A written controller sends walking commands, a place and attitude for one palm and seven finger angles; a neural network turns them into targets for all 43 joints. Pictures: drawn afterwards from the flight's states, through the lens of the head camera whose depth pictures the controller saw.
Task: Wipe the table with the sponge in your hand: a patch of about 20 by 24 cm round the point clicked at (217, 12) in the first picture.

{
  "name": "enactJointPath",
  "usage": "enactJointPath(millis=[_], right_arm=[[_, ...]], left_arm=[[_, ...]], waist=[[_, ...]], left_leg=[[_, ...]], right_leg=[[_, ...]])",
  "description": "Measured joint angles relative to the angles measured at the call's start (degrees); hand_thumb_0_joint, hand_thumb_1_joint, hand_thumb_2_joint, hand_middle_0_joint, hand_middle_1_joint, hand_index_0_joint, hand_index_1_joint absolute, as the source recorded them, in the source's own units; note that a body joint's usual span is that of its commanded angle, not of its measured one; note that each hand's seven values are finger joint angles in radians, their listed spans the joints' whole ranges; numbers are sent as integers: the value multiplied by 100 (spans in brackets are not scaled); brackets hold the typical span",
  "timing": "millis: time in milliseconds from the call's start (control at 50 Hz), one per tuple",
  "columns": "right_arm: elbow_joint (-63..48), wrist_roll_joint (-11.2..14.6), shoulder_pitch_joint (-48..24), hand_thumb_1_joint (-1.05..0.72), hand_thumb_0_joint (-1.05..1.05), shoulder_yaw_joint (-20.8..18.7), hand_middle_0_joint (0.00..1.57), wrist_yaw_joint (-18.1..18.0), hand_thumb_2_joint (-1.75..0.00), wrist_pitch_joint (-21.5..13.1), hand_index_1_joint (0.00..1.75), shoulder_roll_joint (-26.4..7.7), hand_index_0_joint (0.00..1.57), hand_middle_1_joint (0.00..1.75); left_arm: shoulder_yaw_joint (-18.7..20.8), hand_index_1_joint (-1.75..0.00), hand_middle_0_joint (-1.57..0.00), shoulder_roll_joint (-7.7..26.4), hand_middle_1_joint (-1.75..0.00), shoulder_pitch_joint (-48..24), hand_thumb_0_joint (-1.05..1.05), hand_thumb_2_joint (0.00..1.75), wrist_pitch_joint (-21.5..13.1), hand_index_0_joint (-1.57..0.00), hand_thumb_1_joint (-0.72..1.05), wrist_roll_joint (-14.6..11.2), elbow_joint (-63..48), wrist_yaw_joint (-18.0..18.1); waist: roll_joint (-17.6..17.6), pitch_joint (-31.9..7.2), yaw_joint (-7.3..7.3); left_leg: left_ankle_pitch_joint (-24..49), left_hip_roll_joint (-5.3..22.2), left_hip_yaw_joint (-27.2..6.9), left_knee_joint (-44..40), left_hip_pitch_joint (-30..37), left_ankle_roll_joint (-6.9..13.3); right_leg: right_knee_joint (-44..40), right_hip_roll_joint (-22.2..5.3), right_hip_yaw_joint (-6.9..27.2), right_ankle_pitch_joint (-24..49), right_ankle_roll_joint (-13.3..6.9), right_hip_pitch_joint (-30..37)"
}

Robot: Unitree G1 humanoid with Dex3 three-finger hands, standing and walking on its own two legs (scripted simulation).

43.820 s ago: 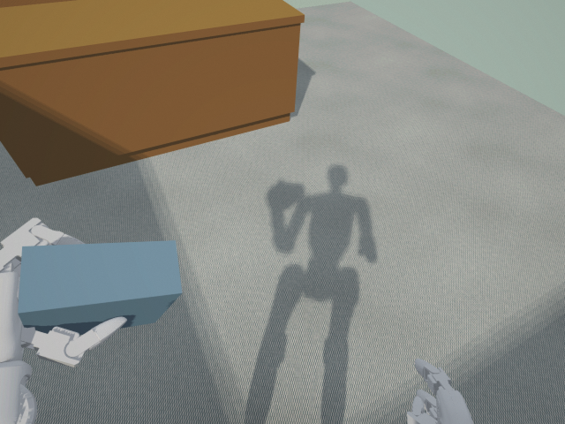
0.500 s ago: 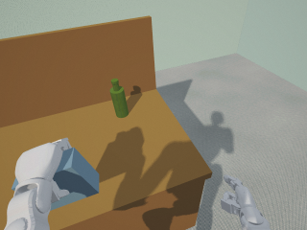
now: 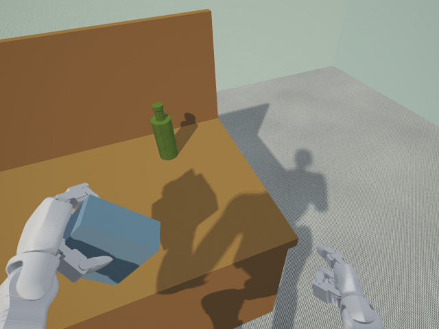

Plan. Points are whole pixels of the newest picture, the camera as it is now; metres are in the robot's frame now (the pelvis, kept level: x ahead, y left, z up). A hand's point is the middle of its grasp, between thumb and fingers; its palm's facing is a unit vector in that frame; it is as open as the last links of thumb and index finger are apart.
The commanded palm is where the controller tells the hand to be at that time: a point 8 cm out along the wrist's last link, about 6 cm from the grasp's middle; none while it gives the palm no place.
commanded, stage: step back with the hand held close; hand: left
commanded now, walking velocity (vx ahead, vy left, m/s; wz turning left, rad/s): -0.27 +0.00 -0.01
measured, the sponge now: (116, 247) +0.22 +0.22 +0.07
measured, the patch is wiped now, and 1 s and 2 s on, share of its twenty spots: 1.00 1.00 1.00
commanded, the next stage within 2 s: stop stepping back and stand still in 1.52 s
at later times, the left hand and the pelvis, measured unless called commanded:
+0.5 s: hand (54, 255) +0.16 +0.27 +0.14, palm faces +0.35 -0.86 -0.37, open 10.0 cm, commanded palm +0.11 +0.31 +0.17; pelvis -0.05 +0.03 -0.02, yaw +1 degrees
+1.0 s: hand (16, 302) +0.09 +0.27 +0.14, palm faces +0.34 -0.86 -0.38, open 10.0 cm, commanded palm +0.03 +0.32 +0.17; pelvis -0.11 +0.03 -0.03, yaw +3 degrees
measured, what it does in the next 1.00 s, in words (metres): shifts its weight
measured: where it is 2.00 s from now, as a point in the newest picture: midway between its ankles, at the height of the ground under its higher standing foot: outside the picture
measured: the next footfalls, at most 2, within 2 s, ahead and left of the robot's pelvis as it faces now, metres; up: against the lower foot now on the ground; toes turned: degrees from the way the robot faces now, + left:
right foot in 1.30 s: -0.23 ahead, -0.13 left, +0.00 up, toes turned +1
left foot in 1.54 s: -0.21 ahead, +0.07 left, +0.00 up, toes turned -4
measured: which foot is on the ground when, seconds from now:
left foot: down 0.00-1.00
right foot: down 0.00-1.00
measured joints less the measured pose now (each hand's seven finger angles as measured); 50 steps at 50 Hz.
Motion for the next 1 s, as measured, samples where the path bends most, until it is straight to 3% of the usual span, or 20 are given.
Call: enactJointPath(millis=[20, 40, 80, 120, 180, 340, 460, 580, 620, 700, 780, 900, 960, 1000], right_arm=[[-168, -9, 96, -91, 2, 25, 20, -7, -90, -53, 30, 36, 20, 30], [-299, -10, 196, -91, 2, 43, 20, -21, -90, -101, 30, 74, 20, 30], [-417, -28, 391, -91, 2, 61, 20, -59, -90, -165, 30, 123, 20, 30], [-386, -56, 565, -91, 2, 48, 20, -102, -90, -177, 30, 126, 20, 30], [-223, -79, 826, -91, 1, -77, 20, -145, -90, -150, 30, 65, 20, 30], [174, -62, 1193, -91, 2, -428, 20, -251, -90, -90, 30, -66, 20, 30], [117, -67, 1212, -91, 2, -361, 20, -246, -90, -227, 30, -9, 20, 30], [-57, -172, 1164, -91, 2, -274, 20, -223, -90, -470, 30, 97, 20, 30], [-68, -196, 1144, -91, 2, -276, 20, -203, -90, -528, 30, 147, 20, 30], [-2, -220, 939, -90, 2, -256, 20, -168, -90, -612, 30, 236, 20, 30], [22, -201, 805, -90, 2, -219, 20, -146, -90, -598, 30, 276, 20, 30], [6, -216, 697, -90, 2, -254, 21, -125, -90, -474, 30, 257, 20, 30], [-30, -217, 690, -90, 2, -293, 21, -125, -90, -392, 30, 234, 20, 30], [-61, -216, 726, -90, 2, -324, 20, -133, -90, -383, 30, 222, 20, 30]], left_arm=[[220, -135, -73, -23, -134, 90, -1, 104, -329, -76, -51, -633, -41, 43], [388, -135, -73, -50, -134, 197, -1, 104, -596, -76, -51, -1102, -145, 97], [608, -135, -73, -124, -134, 441, -1, 104, -1023, -76, -51, -1684, -480, 231], [744, -135, -73, -199, -134, 734, -1, 104, -1349, -76, -51, -1994, -890, 354], [870, -135, -73, -250, -134, 1147, -1, 104, -1707, -76, -51, -2187, -1379, 472], [1294, -135, -73, -61, -134, 1384, -1, 104, -2084, -76, -51, -2231, -1209, 641], [1186, -135, -73, -231, -135, 1300, -1, 104, -2130, -76, -51, -2133, -974, 715], [1159, -135, -73, -214, -134, 1266, -1, 104, -2332, -76, -51, -1822, -1216, 678], [1280, -135, -73, -158, -134, 1217, -1, 104, -2407, -76, -51, -1773, -1282, 657], [1472, -135, -73, -223, -134, 1017, -1, 105, -2538, -76, -51, -1799, -1240, 629], [1304, -135, -73, -428, -134, 831, -1, 105, -2501, -76, -51, -1846, -1106, 598], [960, -135, -73, -439, -135, 847, -1, 105, -2462, -76, -51, -1869, -1320, 578], [1068, -135, -73, -222, -134, 1051, -1, 105, -2519, -76, -51, -1883, -1636, 598], [1263, -135, -73, -51, -134, 1222, -1, 105, -2565, -76, -51, -1873, -1808, 623]], waist=[[-80, 31, -74], [-173, 60, -157], [-365, 98, -307], [-526, 103, -434], [-630, 22, -584], [-536, -226, -772], [-594, -288, -810], [-677, -218, -783], [-692, -273, -708], [-654, -193, -570], [-608, -182, -523], [-698, -80, -711], [-800, 23, -805], [-846, 63, -814]], left_leg=[[-3, -3, -20, 50, -116, -12], [-3, -8, -46, 103, -238, -27], [-13, -22, -90, 224, -472, -46], [-39, -45, -99, 339, -658, -47], [-101, -89, -101, 537, -909, -27], [-177, -171, -65, 966, -1344, 51], [-136, -168, -25, 1193, -1618, 120], [-70, -143, 3, 1368, -1838, 207], [-61, -148, 5, 1428, -1926, 190], [-14, -81, 34, 1464, -1960, 146], [45, -25, 25, 1468, -2028, 106], [-413, 62, 87, 1700, -2365, -36], [-80, 90, 165, 1660, -2481, -9], [360, 122, 243, 1597, -2524, 117]], right_leg=[[48, -2, -23, -6, -1, -111], [95, -7, -53, -12, 0, -223], [204, -17, -106, -34, 1, -439], [344, -35, -125, -76, 8, -634], [560, -70, -142, -160, 44, -888], [900, -135, -138, -208, 149, -1277], [935, -135, -130, -58, 215, -1463], [1278, -114, -34, -219, 324, -1518], [1337, -104, 61, -531, 359, -1426], [1316, -45, 89, -385, 345, -1445], [1251, -5, 65, -289, 315, -1481], [1182, -76, -94, -121, 306, -1651], [1255, -125, -128, -71, 355, -1781], [1373, -130, -115, -80, 376, -1887]])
